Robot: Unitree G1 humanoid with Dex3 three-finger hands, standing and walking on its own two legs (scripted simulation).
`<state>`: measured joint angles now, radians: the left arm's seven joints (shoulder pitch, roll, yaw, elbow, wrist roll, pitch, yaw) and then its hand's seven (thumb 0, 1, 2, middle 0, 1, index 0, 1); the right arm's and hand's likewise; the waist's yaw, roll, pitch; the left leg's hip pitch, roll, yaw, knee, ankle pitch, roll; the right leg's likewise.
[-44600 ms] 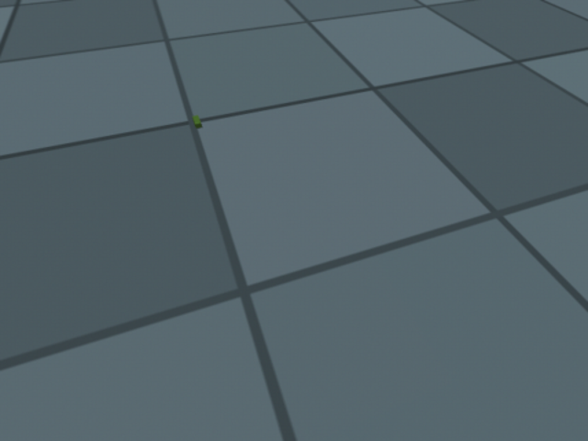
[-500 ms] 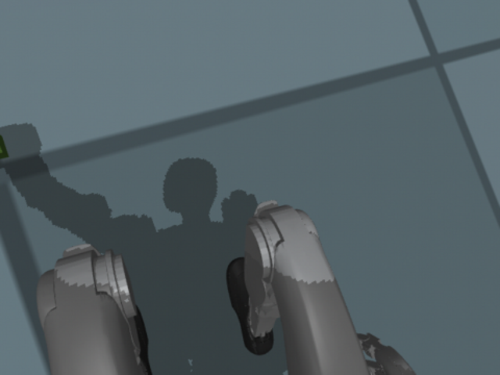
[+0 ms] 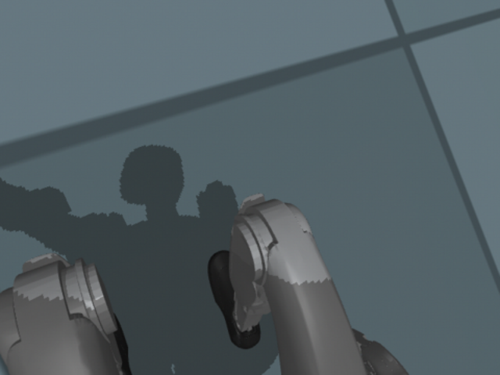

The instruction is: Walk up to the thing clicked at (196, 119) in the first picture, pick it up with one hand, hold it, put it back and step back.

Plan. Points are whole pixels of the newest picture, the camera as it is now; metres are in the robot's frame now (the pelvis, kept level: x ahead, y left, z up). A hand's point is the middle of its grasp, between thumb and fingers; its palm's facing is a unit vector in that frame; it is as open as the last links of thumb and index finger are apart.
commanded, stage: rest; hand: left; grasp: from above
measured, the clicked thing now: out of the picture +0.47 +0.34 -0.25
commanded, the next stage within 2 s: open in 1.14 s
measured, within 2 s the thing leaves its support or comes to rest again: rests again in 0.76 s
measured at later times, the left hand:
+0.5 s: hand out of the picture +0.46 +0.34 -0.24, palm faces -0.43 -0.16 -0.89, open 6.4 cm
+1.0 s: hand out of the picture +0.46 +0.33 -0.25, palm faces -0.44 -0.16 -0.88, open 6.5 cm
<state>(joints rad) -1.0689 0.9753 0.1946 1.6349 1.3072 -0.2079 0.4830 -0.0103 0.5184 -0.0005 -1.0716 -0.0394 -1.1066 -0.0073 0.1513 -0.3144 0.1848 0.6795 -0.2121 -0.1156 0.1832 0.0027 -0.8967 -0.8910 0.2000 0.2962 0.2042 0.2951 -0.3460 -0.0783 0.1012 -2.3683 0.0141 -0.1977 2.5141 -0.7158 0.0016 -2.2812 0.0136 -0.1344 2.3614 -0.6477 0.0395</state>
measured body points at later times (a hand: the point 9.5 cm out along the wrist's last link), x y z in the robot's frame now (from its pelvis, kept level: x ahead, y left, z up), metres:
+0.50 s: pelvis +0.00 +0.00 -0.01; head +0.28 +0.12 +0.32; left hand +0.48 +0.34 -0.19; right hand +0.03 -0.26 -0.06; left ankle +0.06 +0.12 -0.27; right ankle +0.11 -0.12 -0.27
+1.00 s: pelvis +0.00 +0.00 -0.01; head +0.29 +0.12 +0.32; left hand +0.47 +0.34 -0.20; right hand +0.03 -0.26 -0.06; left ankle +0.06 +0.12 -0.27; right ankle +0.11 -0.12 -0.27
